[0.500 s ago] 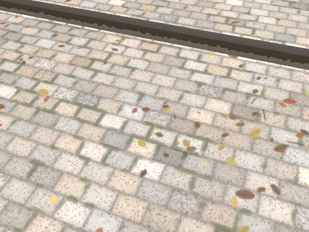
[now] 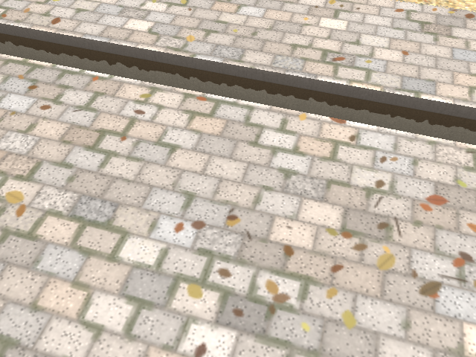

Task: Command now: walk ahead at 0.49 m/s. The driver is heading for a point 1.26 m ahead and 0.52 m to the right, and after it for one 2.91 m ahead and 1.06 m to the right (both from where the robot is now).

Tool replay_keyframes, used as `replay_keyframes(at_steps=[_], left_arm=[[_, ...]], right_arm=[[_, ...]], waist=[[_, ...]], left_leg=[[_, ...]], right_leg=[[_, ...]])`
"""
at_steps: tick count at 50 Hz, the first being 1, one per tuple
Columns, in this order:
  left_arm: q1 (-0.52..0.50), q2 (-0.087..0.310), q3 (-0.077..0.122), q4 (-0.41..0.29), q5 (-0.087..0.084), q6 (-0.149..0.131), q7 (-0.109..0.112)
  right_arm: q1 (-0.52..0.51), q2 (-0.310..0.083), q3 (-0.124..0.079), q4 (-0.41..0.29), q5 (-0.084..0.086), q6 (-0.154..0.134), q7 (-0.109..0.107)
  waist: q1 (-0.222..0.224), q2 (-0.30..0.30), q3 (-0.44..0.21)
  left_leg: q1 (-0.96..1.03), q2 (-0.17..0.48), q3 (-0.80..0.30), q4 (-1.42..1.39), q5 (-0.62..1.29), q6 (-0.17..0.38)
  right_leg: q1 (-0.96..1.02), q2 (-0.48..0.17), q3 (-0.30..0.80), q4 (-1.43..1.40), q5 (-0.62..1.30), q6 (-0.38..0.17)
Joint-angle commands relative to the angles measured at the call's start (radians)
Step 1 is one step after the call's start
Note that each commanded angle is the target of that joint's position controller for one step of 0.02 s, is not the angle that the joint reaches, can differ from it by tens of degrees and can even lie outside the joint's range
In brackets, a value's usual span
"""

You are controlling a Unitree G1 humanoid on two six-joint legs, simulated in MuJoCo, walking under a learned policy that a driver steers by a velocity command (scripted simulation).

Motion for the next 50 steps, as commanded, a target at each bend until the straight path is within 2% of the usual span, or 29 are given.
replay_keyframes(at_steps=[1,5,10,12,13,14,15,16,17,18,19,20,21,23,26,29,33,35,37,38,39,40,41,42,43,44,45,47,50], left_arm=[[0.033,0.045,0.013,-0.042,0.012,0.004,0.007],[-0.126,0.029,0.007,-0.083,0.003,-0.008,-0.006],[-0.243,0.044,0.003,-0.131,-0.010,-0.017,-0.036],[-0.217,0.067,0.011,-0.136,-0.010,-0.026,-0.046],[-0.158,0.086,0.021,-0.124,-0.009,-0.030,-0.047],[-0.023,0.123,0.044,-0.082,-0.008,-0.032,-0.044],[0.183,0.200,0.071,-0.033,0.000,-0.034,-0.036],[0.298,0.313,0.097,-0.010,0.013,-0.025,-0.035],[0.307,0.222,0.074,-0.005,0.009,-0.026,-0.039],[0.211,0.162,0.053,-0.024,0.006,-0.028,-0.039],[0.116,0.124,0.040,-0.048,0.007,-0.026,-0.039],[0.054,0.093,0.029,-0.056,0.010,-0.025,-0.044],[0.029,0.067,0.021,-0.055,0.016,-0.027,-0.048],[0.039,0.070,0.020,-0.034,0.022,-0.031,-0.052],[0.063,0.106,0.027,-0.004,0.028,-0.028,-0.036],[0.071,0.113,0.023,0.009,0.024,-0.013,-0.017],[0.125,0.125,0.024,0.051,0.011,0.005,-0.010],[0.112,0.137,0.031,0.055,0.002,0.018,-0.006],[0.077,0.142,0.038,0.043,-0.012,0.031,0.000],[0.089,0.132,0.037,0.029,-0.006,0.032,0.003],[0.121,0.076,0.023,0.007,0.013,0.023,0.001],[0.203,0.006,0.000,0.013,0.006,0.023,0.003],[0.187,0.091,0.024,0.016,-0.006,0.035,0.002],[0.135,0.127,0.041,-0.005,-0.018,0.054,0.007],[0.106,0.122,0.047,-0.012,-0.018,0.078,0.017],[0.102,0.120,0.054,-0.017,-0.010,0.103,0.026],[0.112,0.102,0.056,-0.025,-0.005,0.122,0.032],[0.125,0.076,0.056,-0.041,-0.002,0.137,0.035],[0.083,0.062,0.052,-0.078,0.000,0.137,0.026]], right_arm=[[-0.040,-0.134,-0.022,-0.055,0.002,-0.017,-0.020],[0.038,-0.162,-0.027,-0.039,0.017,-0.004,-0.035],[0.107,-0.172,-0.033,-0.006,0.027,0.016,-0.037],[0.097,-0.184,-0.039,-0.005,0.028,0.027,-0.040],[0.077,-0.190,-0.040,-0.009,0.027,0.032,-0.040],[0.062,-0.175,-0.034,-0.015,0.022,0.038,-0.040],[0.054,-0.133,-0.016,-0.038,0.006,0.037,-0.039],[0.159,-0.010,0.021,-0.056,0.002,0.013,-0.030],[0.153,-0.068,0.011,-0.038,0.025,-0.014,-0.025],[0.059,-0.157,-0.012,-0.067,0.049,-0.029,-0.021],[-0.008,-0.163,-0.014,-0.084,0.048,-0.030,-0.026],[-0.042,-0.148,-0.018,-0.089,0.034,-0.024,-0.031],[-0.034,-0.137,-0.025,-0.088,0.024,-0.009,-0.035],[0.006,-0.092,-0.022,-0.075,0.018,0.017,-0.040],[-0.034,-0.075,-0.023,-0.098,0.006,0.030,-0.047],[-0.145,-0.050,-0.013,-0.125,0.004,0.034,-0.044],[-0.239,-0.073,-0.016,-0.145,0.004,0.039,-0.041],[-0.259,-0.102,-0.024,-0.158,-0.002,0.034,-0.042],[-0.191,-0.137,-0.040,-0.137,-0.008,0.023,-0.046],[-0.136,-0.186,-0.057,-0.119,-0.017,0.018,-0.054],[-0.074,-0.246,-0.069,-0.117,-0.029,0.021,-0.066],[-0.026,-0.252,-0.075,-0.120,-0.020,0.044,-0.073],[-0.023,-0.183,-0.056,-0.140,-0.012,0.055,-0.073],[-0.091,-0.164,-0.049,-0.160,-0.007,0.060,-0.076],[-0.164,-0.146,-0.044,-0.178,-0.002,0.064,-0.081],[-0.219,-0.136,-0.042,-0.186,0.001,0.069,-0.083],[-0.248,-0.142,-0.043,-0.184,-0.009,0.074,-0.084],[-0.265,-0.150,-0.048,-0.174,-0.021,0.080,-0.090],[-0.277,-0.173,-0.057,-0.165,-0.011,0.080,-0.100]], waist=[[0.046,0.079,0.055],[-0.011,0.080,0.055],[-0.045,0.093,0.081],[-0.018,0.106,0.067],[0.021,0.115,0.036],[0.088,0.103,-0.041],[0.163,0.033,-0.191],[0.135,-0.231,-0.322],[0.146,-0.224,-0.376],[0.128,-0.149,-0.223],[0.100,-0.069,-0.150],[0.071,-0.017,-0.084],[0.039,-0.029,-0.059],[0.006,-0.031,-0.029],[-0.011,-0.019,-0.016],[0.018,-0.036,-0.025],[0.054,-0.048,-0.029],[0.049,-0.054,-0.022],[0.005,-0.037,-0.048],[0.000,0.009,-0.097],[0.015,0.129,-0.197],[-0.003,0.323,-0.304],[-0.019,0.240,-0.334],[0.000,0.184,-0.259],[0.020,0.141,-0.195],[0.036,0.138,-0.140],[0.055,0.170,-0.104],[0.066,0.198,-0.075],[0.056,0.184,-0.098]], left_leg=[[-0.104,0.279,-0.208,-0.205,0.060,0.171],[-0.017,0.266,-0.161,-0.188,0.074,0.128],[0.139,0.327,-0.178,-0.116,0.046,0.113],[0.180,0.350,-0.192,-0.060,0.095,0.097],[0.180,0.341,-0.180,0.007,0.215,0.083],[0.159,0.290,-0.138,0.168,0.376,0.059],[0.004,0.226,-0.077,0.459,0.314,0.022],[-0.422,0.048,-0.014,0.855,-0.117,-0.057],[-0.564,0.048,-0.165,1.025,-0.413,-0.047],[-0.640,0.111,-0.178,1.068,-0.351,-0.024],[-0.609,0.167,-0.151,1.032,-0.254,-0.018],[-0.569,0.199,-0.136,0.962,-0.190,-0.023],[-0.507,0.227,-0.140,0.902,-0.145,-0.026],[-0.430,0.217,-0.117,0.853,-0.124,-0.047],[-0.440,0.197,-0.095,0.707,-0.039,-0.080],[-0.359,0.168,-0.066,0.458,0.118,-0.082],[-0.304,0.135,-0.077,0.315,0.168,-0.077],[-0.312,0.123,-0.090,0.267,0.101,-0.061],[-0.214,0.108,-0.082,0.136,0.169,-0.037],[-0.069,0.151,-0.109,0.117,0.435,-0.016],[0.201,0.307,-0.220,0.202,0.798,0.057],[0.397,0.521,-0.417,0.193,0.912,0.223],[0.332,0.535,-0.464,0.144,0.734,0.237],[0.240,0.501,-0.407,0.101,0.506,0.205],[0.136,0.456,-0.347,0.054,0.291,0.174],[0.027,0.427,-0.300,0.005,0.109,0.150],[-0.076,0.394,-0.244,-0.032,0.021,0.136],[-0.163,0.368,-0.155,-0.067,0.008,0.139],[-0.141,0.388,-0.096,-0.064,0.051,0.148]], right_leg=[[-0.021,-0.041,0.001,-0.143,0.158,0.027],[0.011,0.005,-0.036,-0.427,0.299,0.035],[0.014,0.033,-0.043,-0.577,0.210,0.015],[0.075,0.050,-0.052,-0.618,0.131,-0.013],[0.167,0.075,-0.075,-0.639,0.103,-0.030],[0.342,0.108,-0.100,-0.660,0.095,-0.056],[0.640,-0.006,0.027,-0.639,0.112,-0.117],[1.028,-0.245,0.472,-0.714,0.010,-0.276],[1.059,-0.284,0.691,-0.836,-0.077,-0.306],[0.935,-0.250,0.544,-0.839,-0.059,-0.250],[0.794,-0.206,0.394,-0.854,0.024,-0.215],[0.665,-0.162,0.298,-0.892,0.100,-0.198],[0.587,-0.123,0.226,-0.925,0.141,-0.177],[0.502,-0.096,0.133,-0.944,0.414,-0.182],[0.483,-0.077,0.017,-0.927,0.728,-0.182],[0.466,-0.029,-0.066,-0.916,0.734,-0.144],[0.530,-0.052,-0.024,-0.872,0.669,-0.145],[0.579,-0.070,0.033,-0.810,0.644,-0.144],[0.597,-0.043,0.073,-0.708,0.542,-0.112],[0.547,0.020,0.060,-0.618,0.465,-0.076],[0.353,0.110,0.015,-0.434,0.167,-0.030],[0.119,0.220,-0.057,-0.154,-0.408,0.029],[0.082,0.190,0.015,0.023,-0.547,0.047],[0.028,0.150,0.016,0.094,-0.476,0.056],[0.018,0.111,0.006,0.098,-0.401,0.072],[0.045,0.087,0.006,0.076,-0.338,0.086],[0.103,0.084,-0.018,0.049,-0.292,0.093],[0.169,0.092,-0.061,-0.007,-0.245,0.094],[0.217,0.070,-0.075,-0.164,-0.194,0.080]])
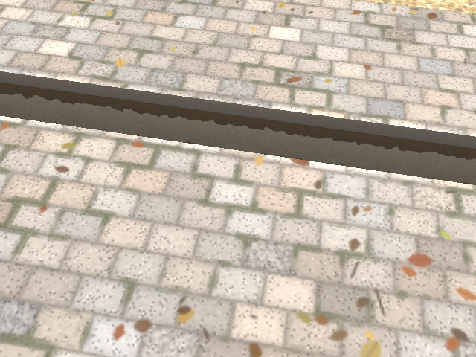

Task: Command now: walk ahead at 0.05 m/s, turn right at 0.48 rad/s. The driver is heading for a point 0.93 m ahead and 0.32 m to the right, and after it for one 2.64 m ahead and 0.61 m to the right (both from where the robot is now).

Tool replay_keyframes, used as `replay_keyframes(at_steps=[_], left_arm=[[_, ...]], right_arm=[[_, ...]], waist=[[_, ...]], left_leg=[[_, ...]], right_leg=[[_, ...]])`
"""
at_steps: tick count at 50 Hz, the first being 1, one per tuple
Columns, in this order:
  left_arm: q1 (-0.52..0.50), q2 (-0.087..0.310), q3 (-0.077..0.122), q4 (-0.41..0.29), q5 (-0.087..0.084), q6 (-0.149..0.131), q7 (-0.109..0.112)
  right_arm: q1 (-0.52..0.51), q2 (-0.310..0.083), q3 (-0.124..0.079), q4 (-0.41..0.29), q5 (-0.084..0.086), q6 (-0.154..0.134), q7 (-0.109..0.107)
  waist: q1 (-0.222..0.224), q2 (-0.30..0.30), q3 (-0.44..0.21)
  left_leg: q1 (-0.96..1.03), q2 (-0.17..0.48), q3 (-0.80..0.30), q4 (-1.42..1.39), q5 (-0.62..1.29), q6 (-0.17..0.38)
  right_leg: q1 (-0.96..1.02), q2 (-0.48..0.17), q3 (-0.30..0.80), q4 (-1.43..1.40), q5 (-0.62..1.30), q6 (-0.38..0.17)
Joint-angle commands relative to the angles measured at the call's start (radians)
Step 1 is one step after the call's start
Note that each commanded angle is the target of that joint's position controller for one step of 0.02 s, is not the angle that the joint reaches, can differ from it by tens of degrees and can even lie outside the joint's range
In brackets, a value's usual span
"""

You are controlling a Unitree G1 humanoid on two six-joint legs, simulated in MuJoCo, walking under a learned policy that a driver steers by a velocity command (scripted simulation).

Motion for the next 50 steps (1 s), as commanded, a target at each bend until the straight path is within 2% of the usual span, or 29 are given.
replay_keyframes(at_steps=[1,4,6,7,8,9,10,11,12,13,14,16,22,27,28,30,32,33,34,35,36,37,38,39,40,42,44,46,50], left_arm=[[0.070,0.031,0.007,-0.061,0.003,0.004,-0.007],[0.057,0.058,0.015,-0.085,0.003,0.006,-0.025],[0.092,0.063,0.023,-0.083,0.006,0.011,-0.036],[0.128,0.071,0.031,-0.070,0.010,0.014,-0.038],[0.154,0.093,0.042,-0.065,0.017,0.016,-0.037],[0.164,0.196,0.065,-0.087,0.022,0.017,-0.019],[0.140,0.271,0.068,-0.123,0.050,-0.005,-0.023],[0.105,0.234,0.061,-0.130,0.063,-0.034,-0.026],[0.050,0.212,0.056,-0.141,0.047,-0.055,-0.025],[-0.004,0.181,0.049,-0.157,0.025,-0.061,-0.023],[-0.030,0.157,0.039,-0.167,0.011,-0.061,-0.020],[0.000,0.125,0.027,-0.166,0.012,-0.060,-0.012],[0.057,0.158,0.039,-0.175,0.005,-0.048,0.007],[0.022,0.180,0.047,-0.206,0.010,-0.033,0.002],[0.019,0.177,0.047,-0.211,0.006,-0.031,0.000],[-0.002,0.169,0.044,-0.222,-0.002,-0.029,-0.005],[-0.034,0.160,0.037,-0.231,-0.006,-0.027,-0.004],[-0.046,0.145,0.031,-0.235,-0.006,-0.026,-0.001],[-0.034,0.092,0.016,-0.241,-0.004,-0.028,-0.001],[-0.018,0.027,0.001,-0.259,-0.010,-0.039,-0.006],[-0.073,0.104,0.015,-0.308,-0.010,-0.059,-0.012],[-0.070,0.162,0.030,-0.296,-0.006,-0.065,-0.018],[-0.039,0.169,0.038,-0.270,-0.002,-0.063,-0.023],[-0.021,0.155,0.038,-0.256,0.001,-0.063,-0.027],[-0.034,0.132,0.033,-0.260,0.001,-0.067,-0.035],[-0.049,0.085,0.019,-0.270,-0.004,-0.079,-0.045],[-0.067,0.063,0.010,-0.284,-0.007,-0.085,-0.046],[-0.106,0.053,0.002,-0.306,-0.005,-0.091,-0.050],[-0.206,0.021,-0.020,-0.347,-0.004,-0.102,-0.076]], right_arm=[[-0.052,-0.166,-0.039,-0.050,0.007,-0.006,-0.013],[-0.049,-0.192,-0.048,-0.042,0.020,0.006,-0.013],[-0.064,-0.200,-0.051,-0.039,0.037,0.017,-0.009],[-0.057,-0.186,-0.049,-0.033,0.044,0.022,-0.007],[-0.022,-0.152,-0.045,-0.015,0.048,0.031,-0.001],[-0.003,-0.086,-0.032,-0.026,0.024,0.037,0.012],[-0.101,-0.104,-0.041,-0.085,0.012,0.028,0.005],[-0.146,-0.131,-0.050,-0.098,0.015,0.027,0.001],[-0.111,-0.144,-0.058,-0.086,0.022,0.028,-0.002],[-0.072,-0.152,-0.065,-0.056,0.014,0.030,-0.010],[-0.054,-0.156,-0.069,-0.044,0.005,0.029,-0.014],[-0.043,-0.138,-0.069,-0.046,0.012,0.023,-0.010],[-0.094,-0.111,-0.055,-0.074,0.024,0.009,-0.002],[-0.084,-0.121,-0.050,-0.078,0.031,-0.005,0.016],[-0.069,-0.126,-0.050,-0.077,0.034,-0.010,0.022],[-0.062,-0.133,-0.051,-0.083,0.043,-0.023,0.035],[-0.006,-0.134,-0.055,-0.074,0.050,-0.039,0.045],[0.054,-0.144,-0.062,-0.055,0.050,-0.046,0.046],[0.155,-0.194,-0.076,-0.032,0.037,-0.049,0.042],[0.223,-0.259,-0.082,-0.025,0.016,-0.045,0.036],[0.189,-0.280,-0.088,-0.033,-0.010,-0.060,0.048],[0.114,-0.217,-0.073,-0.063,0.003,-0.069,0.043],[0.074,-0.172,-0.062,-0.076,0.021,-0.069,0.035],[0.066,-0.159,-0.056,-0.085,0.026,-0.066,0.030],[0.088,-0.151,-0.051,-0.079,0.024,-0.067,0.027],[0.150,-0.145,-0.047,-0.061,0.013,-0.078,0.031],[0.201,-0.147,-0.045,-0.044,0.012,-0.083,0.040],[0.217,-0.161,-0.044,-0.038,0.017,-0.081,0.046],[0.252,-0.203,-0.047,-0.029,0.040,-0.072,0.052]], waist=[[0.018,0.170,-0.139],[0.016,0.176,-0.154],[0.044,0.163,-0.147],[0.056,0.143,-0.145],[0.062,0.068,-0.107],[0.032,-0.218,-0.054],[0.043,-0.274,-0.024],[0.039,-0.170,-0.031],[0.001,-0.144,-0.036],[-0.018,-0.095,-0.057],[-0.024,-0.094,-0.069],[-0.025,-0.092,-0.108],[0.016,-0.116,-0.105],[0.024,-0.127,-0.105],[0.023,-0.121,-0.128],[0.020,-0.129,-0.124],[-0.023,-0.131,-0.102],[-0.055,-0.111,-0.095],[-0.077,-0.009,-0.146],[-0.064,0.197,-0.150],[-0.055,0.257,-0.038],[-0.032,0.212,0.024],[-0.020,0.200,0.032],[-0.016,0.184,0.016],[-0.032,0.169,0.029],[-0.053,0.136,0.020],[-0.068,0.129,0.027],[-0.076,0.131,0.043],[-0.103,0.140,0.071]], left_leg=[[0.068,0.261,-0.146,-0.195,0.015,0.199],[0.109,0.291,-0.131,-0.181,-0.024,0.180],[0.104,0.286,-0.100,-0.136,-0.096,0.137],[0.077,0.263,-0.073,-0.085,-0.147,0.099],[0.005,0.211,-0.021,0.042,-0.231,0.031],[-0.224,0.076,0.095,0.370,-0.416,-0.079],[-0.355,-0.038,-0.055,0.555,-0.565,-0.095],[-0.357,-0.026,-0.151,0.660,-0.499,-0.073],[-0.362,-0.016,-0.178,0.678,-0.394,-0.056],[-0.351,-0.006,-0.189,0.689,-0.328,-0.054],[-0.339,-0.009,-0.189,0.704,-0.278,-0.059],[-0.306,-0.026,-0.191,0.726,-0.222,-0.068],[-0.296,-0.047,-0.215,0.470,-0.202,-0.105],[-0.149,-0.075,-0.216,0.328,-0.256,-0.111],[-0.117,-0.077,-0.214,0.297,-0.260,-0.106],[-0.047,-0.085,-0.202,0.211,-0.269,-0.087],[0.093,-0.087,-0.181,0.043,-0.209,-0.057],[0.216,-0.065,-0.174,-0.063,-0.154,-0.034],[0.421,0.092,-0.301,-0.091,-0.208,0.021],[0.520,0.290,-0.585,-0.164,-0.430,0.118],[0.406,0.393,-0.793,-0.242,-0.576,0.211],[0.369,0.351,-0.698,-0.251,-0.588,0.195],[0.373,0.287,-0.588,-0.251,-0.525,0.142],[0.380,0.248,-0.507,-0.252,-0.451,0.107],[0.367,0.233,-0.437,-0.262,-0.345,0.102],[0.350,0.205,-0.330,-0.273,-0.205,0.107],[0.350,0.195,-0.275,-0.283,-0.133,0.126],[0.347,0.188,-0.225,-0.290,-0.068,0.132],[0.301,0.191,-0.154,-0.291,-0.004,0.130]], right_leg=[[0.114,-0.029,-0.015,-0.117,0.061,-0.011],[0.176,-0.023,-0.040,-0.232,0.079,-0.039],[0.256,-0.004,-0.074,-0.379,0.150,-0.075],[0.319,0.021,-0.086,-0.457,0.179,-0.104],[0.373,0.009,-0.017,-0.576,0.226,-0.148],[0.438,-0.230,0.341,-0.721,0.401,-0.248],[0.334,-0.357,0.564,-0.788,0.434,-0.391],[0.315,-0.309,0.499,-0.799,0.371,-0.368],[0.322,-0.257,0.420,-0.786,0.344,-0.304],[0.336,-0.218,0.372,-0.766,0.316,-0.251],[0.336,-0.200,0.341,-0.754,0.359,-0.233],[0.362,-0.174,0.315,-0.738,0.448,-0.236],[0.464,-0.160,0.372,-0.714,0.417,-0.251],[0.388,-0.147,0.444,-0.693,0.441,-0.274],[0.387,-0.141,0.464,-0.700,0.367,-0.276],[0.344,-0.119,0.510,-0.723,0.135,-0.272],[0.266,-0.076,0.529,-0.715,-0.033,-0.245],[0.189,-0.034,0.504,-0.675,-0.080,-0.211],[0.030,0.033,0.414,-0.490,-0.184,-0.154],[-0.187,0.169,0.195,-0.215,-0.201,-0.105],[-0.331,0.099,0.204,-0.091,-0.140,-0.098],[-0.350,0.048,0.206,-0.017,-0.045,-0.085],[-0.351,0.034,0.186,0.015,0.032,-0.069],[-0.340,0.021,0.167,0.043,0.088,-0.056],[-0.344,0.006,0.154,0.076,0.150,-0.046],[-0.328,-0.006,0.130,0.101,0.235,-0.036],[-0.328,-0.010,0.127,0.043,0.285,-0.029],[-0.304,-0.018,0.104,-0.074,0.331,-0.025],[-0.162,-0.035,-0.009,-0.308,0.375,-0.031]])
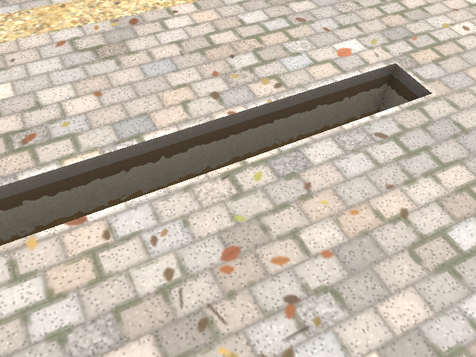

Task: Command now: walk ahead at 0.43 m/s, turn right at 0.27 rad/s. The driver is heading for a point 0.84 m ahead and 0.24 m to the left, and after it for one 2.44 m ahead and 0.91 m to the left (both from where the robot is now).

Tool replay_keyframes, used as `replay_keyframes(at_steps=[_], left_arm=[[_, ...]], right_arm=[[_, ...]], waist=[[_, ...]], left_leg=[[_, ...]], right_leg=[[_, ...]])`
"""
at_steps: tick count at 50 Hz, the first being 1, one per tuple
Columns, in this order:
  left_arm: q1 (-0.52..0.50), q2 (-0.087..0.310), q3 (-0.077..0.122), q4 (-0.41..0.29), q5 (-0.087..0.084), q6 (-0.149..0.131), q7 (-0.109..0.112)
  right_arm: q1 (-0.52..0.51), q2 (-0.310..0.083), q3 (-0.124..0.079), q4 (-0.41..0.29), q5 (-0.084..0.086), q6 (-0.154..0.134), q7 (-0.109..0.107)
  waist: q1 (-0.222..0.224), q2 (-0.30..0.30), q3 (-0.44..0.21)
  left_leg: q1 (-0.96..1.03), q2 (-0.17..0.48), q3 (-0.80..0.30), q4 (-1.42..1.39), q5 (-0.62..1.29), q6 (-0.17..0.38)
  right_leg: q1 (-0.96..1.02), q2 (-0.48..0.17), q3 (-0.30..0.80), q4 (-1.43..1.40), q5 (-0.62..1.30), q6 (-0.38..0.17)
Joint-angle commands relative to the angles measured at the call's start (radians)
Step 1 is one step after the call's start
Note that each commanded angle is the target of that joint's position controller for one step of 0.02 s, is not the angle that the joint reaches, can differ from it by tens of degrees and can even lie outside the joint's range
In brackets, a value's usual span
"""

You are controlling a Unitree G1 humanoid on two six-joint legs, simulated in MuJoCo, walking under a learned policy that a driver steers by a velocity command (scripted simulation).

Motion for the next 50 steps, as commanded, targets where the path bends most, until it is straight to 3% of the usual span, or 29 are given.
replay_keyframes(at_steps=[1,4,5,6,7,8,9,10,11,12,13,16,20,25,29,31,32,33,34,35,36,37,38,39,40,42,44,47,50], left_arm=[[-0.190,0.015,-0.014,-0.134,-0.006,-0.030,-0.021],[-0.173,0.052,-0.001,-0.146,-0.010,-0.032,-0.029],[-0.099,0.077,0.013,-0.129,-0.008,-0.033,-0.028],[0.051,0.118,0.039,-0.079,-0.006,-0.030,-0.021],[0.223,0.171,0.064,-0.037,-0.001,-0.023,-0.008],[0.322,0.299,0.084,-0.022,0.013,-0.021,0.003],[0.351,0.228,0.063,-0.019,0.013,-0.026,0.001],[0.268,0.180,0.040,-0.016,0.017,-0.034,-0.007],[0.195,0.142,0.028,-0.020,0.010,-0.035,-0.009],[0.133,0.109,0.016,-0.021,0.010,-0.037,-0.013],[0.091,0.088,0.010,-0.025,0.016,-0.043,-0.016],[0.059,0.090,0.015,-0.005,0.017,-0.068,-0.013],[0.106,0.098,0.020,0.047,0.028,-0.081,0.001],[0.156,0.131,0.030,0.090,0.019,-0.078,0.016],[0.185,0.139,0.038,0.122,0.005,-0.054,0.023],[0.172,0.165,0.045,0.123,0.001,-0.036,0.034],[0.170,0.181,0.048,0.121,0.002,-0.025,0.039],[0.155,0.188,0.046,0.115,0.003,-0.013,0.046],[0.151,0.182,0.040,0.106,0.002,-0.009,0.055],[0.243,0.095,0.012,0.069,0.032,-0.026,0.054],[0.261,0.039,-0.019,0.046,0.034,-0.065,0.036],[0.155,0.130,0.004,0.024,-0.005,-0.094,0.023],[0.093,0.130,0.001,0.002,-0.023,-0.105,0.022],[0.058,0.121,-0.002,-0.005,-0.004,-0.111,0.031],[0.056,0.129,0.009,-0.003,0.012,-0.104,0.040],[0.093,0.118,0.012,-0.003,0.022,-0.072,0.042],[0.096,0.090,0.003,-0.004,0.035,-0.051,0.047],[-0.008,0.051,-0.010,-0.026,0.047,-0.055,0.055],[-0.070,0.040,-0.018,-0.029,0.035,-0.058,0.039]], right_arm=[[-0.016,-0.205,-0.039,-0.054,0.018,-0.008,0.003],[0.005,-0.231,-0.044,-0.038,0.032,0.006,0.008],[-0.008,-0.241,-0.045,-0.037,0.034,0.010,0.007],[-0.007,-0.227,-0.038,-0.034,0.034,0.013,0.004],[-0.006,-0.190,-0.022,-0.045,0.018,0.007,0.001],[0.066,-0.065,0.022,-0.101,-0.008,-0.013,0.012],[0.035,-0.115,0.009,-0.079,0.010,-0.040,0.016],[-0.052,-0.184,-0.014,-0.116,0.043,-0.047,0.020],[-0.103,-0.171,-0.009,-0.128,0.040,-0.047,0.018],[-0.116,-0.160,-0.010,-0.124,0.020,-0.040,0.015],[-0.092,-0.151,-0.014,-0.117,0.011,-0.027,0.014],[-0.056,-0.105,-0.007,-0.102,0.011,0.008,0.016],[-0.166,-0.090,-0.003,-0.135,0.009,0.018,0.017],[-0.321,-0.068,0.009,-0.191,0.016,0.007,0.044],[-0.393,-0.069,0.011,-0.248,0.012,0.004,0.070],[-0.375,-0.086,0.003,-0.268,0.012,0.004,0.079],[-0.327,-0.109,-0.009,-0.269,0.012,0.008,0.080],[-0.209,-0.151,-0.033,-0.248,0.014,0.008,0.077],[-0.053,-0.209,-0.063,-0.216,0.016,0.010,0.064],[0.049,-0.324,-0.095,-0.211,0.014,0.016,0.044],[0.037,-0.317,-0.080,-0.231,0.025,0.007,0.049],[0.044,-0.247,-0.063,-0.232,0.015,0.008,0.049],[0.003,-0.206,-0.052,-0.229,0.013,0.007,0.046],[-0.063,-0.181,-0.044,-0.244,0.010,0.008,0.042],[-0.113,-0.155,-0.036,-0.258,0.001,0.008,0.038],[-0.153,-0.144,-0.033,-0.283,-0.015,0.013,0.028],[-0.132,-0.157,-0.038,-0.274,-0.008,0.013,0.013],[-0.124,-0.175,-0.045,-0.271,-0.003,0.038,-0.012],[-0.069,-0.176,-0.047,-0.257,0.013,0.085,-0.038]], waist=[[-0.018,0.164,0.121],[0.022,0.191,0.113],[0.079,0.197,0.067],[0.159,0.168,-0.028],[0.238,0.129,-0.153],[0.207,-0.176,-0.322],[0.228,-0.167,-0.424],[0.205,-0.125,-0.243],[0.173,-0.083,-0.142],[0.139,-0.041,-0.070],[0.100,-0.060,-0.037],[0.048,-0.047,-0.003],[0.075,-0.011,0.056],[0.137,0.011,0.109],[0.156,0.014,0.119],[0.131,-0.015,0.081],[0.102,-0.044,0.027],[0.036,-0.053,-0.048],[-0.046,-0.016,-0.131],[-0.017,0.189,-0.262],[0.022,0.275,-0.423],[-0.035,0.168,-0.371],[-0.018,0.122,-0.231],[0.023,0.033,-0.128],[0.063,0.038,-0.088],[0.105,0.090,-0.061],[0.115,0.088,-0.047],[0.094,0.099,-0.015],[0.052,0.150,-0.071]], left_leg=[[-0.084,0.219,-0.113,-0.107,0.212,0.178],[-0.032,0.265,-0.118,-0.047,0.365,0.166],[-0.027,0.258,-0.092,0.042,0.561,0.150],[-0.056,0.215,-0.034,0.227,0.737,0.125],[-0.227,0.175,0.001,0.474,0.639,0.084],[-0.635,0.025,0.008,0.904,0.061,0.013],[-0.721,-0.017,-0.171,1.060,-0.270,0.024],[-0.814,0.041,-0.169,1.112,-0.204,0.040],[-0.805,0.087,-0.141,1.071,-0.114,0.051],[-0.767,0.116,-0.133,1.008,-0.045,0.046],[-0.700,0.141,-0.142,0.960,0.012,0.043],[-0.655,0.141,-0.131,0.907,0.103,0.017],[-0.743,0.127,-0.156,0.717,0.297,-0.002],[-0.723,0.065,-0.127,0.457,0.454,0.026],[-0.768,0.043,-0.092,0.371,0.346,0.066],[-0.695,-0.004,-0.030,0.359,0.231,0.099],[-0.609,-0.044,0.006,0.370,0.172,0.118],[-0.451,-0.090,0.033,0.363,0.157,0.145],[-0.188,-0.102,-0.005,0.320,0.217,0.182],[0.192,0.150,-0.427,0.330,0.227,0.317],[0.396,0.312,-0.930,0.142,0.090,0.462],[0.366,0.291,-0.847,0.091,0.055,0.397],[0.232,0.253,-0.696,0.093,0.091,0.355],[0.061,0.213,-0.589,0.086,0.189,0.327],[-0.066,0.177,-0.515,0.071,0.277,0.312],[-0.195,0.133,-0.455,0.036,0.373,0.324],[-0.265,0.109,-0.396,0.027,0.465,0.331],[-0.334,0.030,-0.281,0.108,0.730,0.268],[-0.310,-0.001,-0.296,0.199,0.704,0.207]], right_leg=[[0.025,0.012,-0.096,-0.149,0.004,-0.011],[0.136,0.047,-0.118,-0.250,-0.089,-0.065],[0.256,0.079,-0.139,-0.295,-0.080,-0.091],[0.467,0.113,-0.160,-0.341,-0.046,-0.125],[0.762,0.040,-0.074,-0.302,-0.037,-0.161],[1.134,-0.272,0.433,-0.361,-0.186,-0.324],[1.108,-0.339,0.710,-0.534,-0.251,-0.364],[0.982,-0.298,0.542,-0.541,-0.228,-0.304],[0.833,-0.250,0.396,-0.549,-0.163,-0.275],[0.701,-0.200,0.292,-0.578,-0.106,-0.257],[0.602,-0.163,0.223,-0.617,-0.068,-0.243],[0.506,-0.142,0.122,-0.700,0.025,-0.258],[0.530,-0.134,-0.004,-0.728,0.107,-0.237],[0.596,-0.158,-0.118,-0.749,0.102,-0.197],[0.764,-0.201,-0.162,-0.668,0.220,-0.172],[0.808,-0.204,-0.194,-0.559,0.524,-0.148],[0.824,-0.198,-0.208,-0.459,0.717,-0.134],[0.799,-0.175,-0.232,-0.287,0.839,-0.114],[0.652,-0.133,-0.255,-0.047,0.755,-0.076],[0.277,-0.024,-0.250,0.342,0.204,-0.012],[0.011,0.155,-0.036,0.588,-0.496,0.019],[-0.082,0.089,0.072,0.626,-0.447,-0.007],[-0.115,0.047,0.047,0.573,-0.382,-0.024],[-0.093,0.005,0.034,0.480,-0.324,-0.028],[-0.021,-0.026,0.036,0.402,-0.280,-0.027],[0.052,-0.037,0.027,0.348,-0.242,-0.006],[0.068,-0.029,0.000,0.273,-0.199,0.027],[0.114,0.027,-0.041,0.049,-0.033,0.051],[0.202,0.102,-0.049,-0.150,0.146,0.047]])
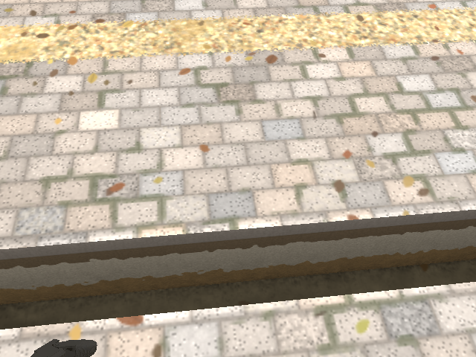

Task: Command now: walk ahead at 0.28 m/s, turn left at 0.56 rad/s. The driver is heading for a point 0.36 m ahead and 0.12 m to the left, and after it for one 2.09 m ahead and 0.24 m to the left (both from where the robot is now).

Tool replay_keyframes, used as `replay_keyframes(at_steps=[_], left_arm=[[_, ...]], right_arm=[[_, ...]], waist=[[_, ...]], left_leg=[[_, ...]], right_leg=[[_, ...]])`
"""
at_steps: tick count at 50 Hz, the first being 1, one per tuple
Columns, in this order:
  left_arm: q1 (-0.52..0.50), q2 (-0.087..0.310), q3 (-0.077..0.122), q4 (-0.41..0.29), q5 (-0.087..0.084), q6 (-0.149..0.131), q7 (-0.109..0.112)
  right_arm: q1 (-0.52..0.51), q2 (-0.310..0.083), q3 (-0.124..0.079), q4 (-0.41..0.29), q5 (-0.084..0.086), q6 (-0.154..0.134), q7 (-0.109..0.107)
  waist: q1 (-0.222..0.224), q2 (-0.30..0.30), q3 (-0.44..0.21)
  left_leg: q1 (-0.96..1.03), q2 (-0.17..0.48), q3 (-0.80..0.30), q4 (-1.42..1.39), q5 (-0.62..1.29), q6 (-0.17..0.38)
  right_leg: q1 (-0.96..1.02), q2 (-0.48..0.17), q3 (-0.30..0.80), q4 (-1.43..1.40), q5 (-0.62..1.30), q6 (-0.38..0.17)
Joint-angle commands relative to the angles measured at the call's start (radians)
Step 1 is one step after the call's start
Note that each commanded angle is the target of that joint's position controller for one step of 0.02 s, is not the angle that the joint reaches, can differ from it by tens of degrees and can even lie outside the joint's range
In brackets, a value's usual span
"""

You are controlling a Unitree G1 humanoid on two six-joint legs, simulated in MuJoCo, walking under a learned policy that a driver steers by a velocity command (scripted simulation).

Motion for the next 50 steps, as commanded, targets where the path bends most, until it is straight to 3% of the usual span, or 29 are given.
replay_keyframes(at_steps=[1,4,5,6,7,8,9,10,11,13,14,16,18,22,24,25,26,27,28,29,31,32,34,39,43,46,48,49,50], left_arm=[[-0.008,0.051,0.010,-0.049,-0.006,-0.004,-0.014],[-0.021,0.086,0.026,-0.061,-0.004,-0.004,-0.028],[0.001,0.093,0.031,-0.057,-0.007,-0.010,-0.030],[0.045,0.112,0.037,-0.051,0.002,-0.018,-0.026],[0.106,0.176,0.049,-0.056,0.021,-0.019,-0.015],[0.145,0.198,0.055,-0.038,0.029,0.003,-0.015],[0.122,0.144,0.047,-0.056,-0.010,0.020,-0.012],[0.091,0.092,0.034,-0.082,-0.013,0.033,-0.006],[0.058,0.073,0.025,-0.084,-0.004,0.050,-0.001],[0.007,0.088,0.027,-0.081,0.007,0.070,0.003],[-0.006,0.091,0.032,-0.078,0.013,0.072,0.004],[-0.010,0.094,0.038,-0.070,0.014,0.079,0.005],[-0.016,0.112,0.048,-0.065,-0.003,0.089,0.001],[-0.026,0.141,0.063,-0.052,-0.025,0.106,-0.008],[-0.043,0.140,0.064,-0.045,-0.041,0.114,-0.008],[-0.020,0.123,0.064,-0.030,-0.045,0.119,-0.007],[0.023,0.081,0.057,-0.017,-0.040,0.123,-0.009],[-0.040,0.067,0.051,-0.076,-0.023,0.118,-0.002],[-0.125,0.098,0.062,-0.093,-0.026,0.108,0.007],[-0.088,0.104,0.067,-0.081,-0.036,0.109,0.010],[-0.019,0.121,0.080,-0.030,-0.011,0.120,0.022],[-0.009,0.111,0.078,-0.022,-0.005,0.122,0.020],[-0.008,0.092,0.071,-0.022,-0.017,0.123,0.013],[-0.070,0.058,0.048,-0.044,-0.027,0.117,0.010],[-0.040,0.073,0.047,-0.031,-0.043,0.101,-0.010],[-0.003,0.080,0.049,-0.019,-0.045,0.085,-0.027],[0.065,0.081,0.056,0.009,-0.034,0.072,-0.031],[0.098,0.121,0.068,0.016,-0.022,0.073,-0.028],[0.054,0.212,0.080,-0.004,0.004,0.083,-0.025]], right_arm=[[0.013,-0.152,-0.042,-0.059,0.011,0.033,-0.031],[0.003,-0.149,-0.040,-0.079,0.015,0.048,-0.038],[-0.034,-0.151,-0.041,-0.098,0.011,0.046,-0.035],[-0.060,-0.131,-0.035,-0.115,0.011,0.042,-0.033],[-0.050,-0.072,-0.015,-0.144,-0.006,0.036,-0.032],[0.147,-0.046,-0.004,-0.140,0.005,0.040,-0.026],[0.210,-0.150,-0.024,-0.096,0.008,0.045,-0.015],[0.091,-0.197,-0.042,-0.097,0.021,0.060,-0.016],[0.021,-0.195,-0.043,-0.108,0.021,0.077,-0.023],[-0.005,-0.151,-0.037,-0.125,0.020,0.102,-0.025],[0.007,-0.115,-0.028,-0.126,0.020,0.105,-0.023],[0.009,-0.084,-0.017,-0.125,0.019,0.099,-0.020],[-0.021,-0.071,-0.008,-0.133,0.012,0.094,-0.011],[-0.031,-0.113,-0.021,-0.143,0.011,0.097,0.011],[0.023,-0.107,-0.029,-0.124,0.006,0.094,0.019],[0.060,-0.109,-0.034,-0.109,-0.002,0.087,0.016],[0.067,-0.170,-0.052,-0.122,-0.015,0.081,0.006],[0.033,-0.300,-0.076,-0.166,-0.029,0.077,-0.003],[0.040,-0.287,-0.071,-0.170,-0.065,0.051,0.000],[-0.011,-0.249,-0.057,-0.164,-0.061,0.032,-0.002],[-0.096,-0.181,-0.037,-0.171,-0.014,0.019,-0.008],[-0.105,-0.163,-0.026,-0.174,-0.008,0.020,-0.012],[-0.085,-0.151,-0.018,-0.169,-0.010,0.025,-0.017],[-0.027,-0.175,-0.029,-0.148,-0.001,0.040,-0.030],[-0.049,-0.193,-0.040,-0.151,-0.005,0.054,-0.028],[-0.073,-0.198,-0.046,-0.151,0.013,0.065,-0.026],[-0.112,-0.186,-0.044,-0.154,0.030,0.067,-0.029],[-0.086,-0.156,-0.037,-0.153,0.022,0.067,-0.032],[-0.031,-0.116,-0.029,-0.162,0.011,0.063,-0.031]], waist=[[0.009,0.127,-0.130],[0.024,0.141,-0.121],[0.051,0.157,-0.113],[0.081,0.147,-0.130],[0.090,0.014,-0.231],[0.008,-0.306,-0.373],[0.007,-0.247,-0.374],[0.052,-0.160,-0.257],[0.058,-0.087,-0.197],[0.032,-0.104,-0.102],[0.024,-0.122,-0.094],[0.027,-0.129,-0.125],[0.041,-0.124,-0.159],[0.045,-0.153,-0.171],[0.009,-0.130,-0.165],[0.001,-0.090,-0.150],[0.019,0.094,-0.092],[0.021,0.351,-0.017],[-0.029,0.263,-0.038],[0.018,0.224,-0.040],[0.059,0.138,-0.063],[0.064,0.143,-0.081],[0.062,0.135,-0.114],[0.019,0.163,-0.108],[0.017,0.211,-0.110],[0.027,0.209,-0.121],[0.069,0.187,-0.133],[0.060,0.111,-0.158],[0.005,-0.190,-0.134]], left_leg=[[-0.040,0.163,-0.125,0.031,0.591,0.094],[0.023,0.199,-0.273,0.104,0.447,0.081],[0.027,0.201,-0.308,0.120,0.383,0.065],[0.013,0.163,-0.295,0.202,0.317,0.032],[-0.070,0.085,-0.198,0.444,0.098,-0.019],[-0.276,-0.060,-0.093,0.718,-0.552,-0.086],[-0.368,0.032,-0.081,0.858,-0.511,-0.121],[-0.419,0.063,-0.042,0.918,-0.413,-0.150],[-0.422,0.083,-0.006,0.922,-0.342,-0.164],[-0.354,0.112,0.028,0.870,-0.280,-0.176],[-0.309,0.111,0.058,0.808,-0.259,-0.178],[-0.264,0.119,0.094,0.676,-0.258,-0.178],[-0.206,0.146,0.103,0.535,-0.228,-0.163],[-0.100,0.158,0.133,0.345,-0.148,-0.120],[0.003,0.129,0.180,0.187,-0.043,-0.075],[0.072,0.115,0.167,0.114,0.002,-0.045],[0.113,0.228,-0.053,-0.035,0.110,0.016],[0.078,0.465,-0.453,-0.165,0.184,0.188],[0.013,0.491,-0.494,-0.197,0.139,0.266],[0.021,0.449,-0.404,-0.171,0.103,0.225],[0.049,0.357,-0.281,-0.116,0.125,0.126],[0.039,0.333,-0.251,-0.096,0.226,0.122],[0.057,0.314,-0.232,-0.073,0.321,0.134],[0.140,0.289,-0.282,-0.042,0.260,0.128],[0.070,0.281,-0.372,-0.047,0.224,0.132],[0.082,0.264,-0.443,-0.028,0.246,0.113],[0.033,0.208,-0.424,0.016,0.174,0.060],[-0.065,0.155,-0.363,0.105,0.016,0.012],[-0.273,-0.023,-0.155,0.336,-0.317,-0.057]], right_leg=[[0.215,0.113,-0.078,-0.151,0.137,0.004],[0.248,0.124,-0.036,-0.263,0.054,-0.022],[0.291,0.111,-0.033,-0.311,0.070,-0.039],[0.388,0.066,-0.020,-0.373,0.203,-0.069],[0.588,-0.129,0.138,-0.353,0.511,-0.142],[0.843,-0.388,0.466,-0.348,0.692,-0.361],[0.817,-0.414,0.581,-0.388,0.373,-0.376],[0.737,-0.331,0.433,-0.409,0.217,-0.330],[0.648,-0.271,0.317,-0.428,0.119,-0.291],[0.471,-0.190,0.161,-0.486,0.071,-0.267],[0.433,-0.156,0.091,-0.502,0.093,-0.265],[0.461,-0.155,0.025,-0.496,0.173,-0.282],[0.483,-0.183,-0.004,-0.484,0.197,-0.294],[0.479,-0.225,-0.018,-0.481,0.066,-0.283],[0.433,-0.214,-0.057,-0.426,-0.049,-0.230],[0.371,-0.187,-0.091,-0.366,-0.140,-0.176],[0.240,-0.101,-0.185,-0.167,-0.300,-0.079],[-0.009,0.078,-0.221,0.073,-0.558,-0.004],[-0.015,0.085,-0.054,0.282,-0.584,-0.017],[-0.028,0.070,-0.020,0.352,-0.494,-0.028],[-0.016,0.051,-0.013,0.366,-0.345,-0.017],[0.021,0.062,-0.023,0.398,-0.308,-0.002],[0.056,0.084,-0.030,0.423,-0.272,0.019],[0.088,0.097,-0.021,0.133,-0.268,0.037],[0.245,0.123,-0.019,-0.046,-0.321,0.021],[0.319,0.132,-0.013,-0.207,-0.303,0.003],[0.461,0.114,-0.038,-0.436,-0.114,-0.024],[0.587,-0.004,0.033,-0.458,-0.022,-0.061],[0.661,-0.230,0.270,-0.464,0.253,-0.191]])
Keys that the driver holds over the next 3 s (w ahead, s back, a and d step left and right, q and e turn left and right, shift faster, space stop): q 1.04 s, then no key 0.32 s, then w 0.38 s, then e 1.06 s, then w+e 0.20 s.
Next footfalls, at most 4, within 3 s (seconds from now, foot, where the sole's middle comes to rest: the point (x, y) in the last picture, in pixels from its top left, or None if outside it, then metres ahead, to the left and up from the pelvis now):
0.12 right None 0.25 -0.13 -0.78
0.52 left None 0.12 0.10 -0.78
0.98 right None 0.21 -0.11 -0.78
1.36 left None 0.02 0.08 -0.78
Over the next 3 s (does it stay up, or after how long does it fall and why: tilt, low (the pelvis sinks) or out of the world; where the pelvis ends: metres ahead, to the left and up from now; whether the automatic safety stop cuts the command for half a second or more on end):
stays up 0.28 0.04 0.01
